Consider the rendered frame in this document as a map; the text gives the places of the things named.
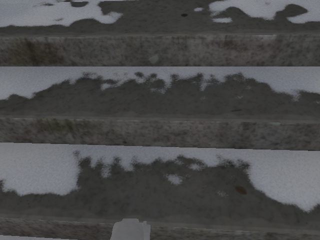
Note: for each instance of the robot left thigh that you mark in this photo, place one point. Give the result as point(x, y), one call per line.
point(131, 229)

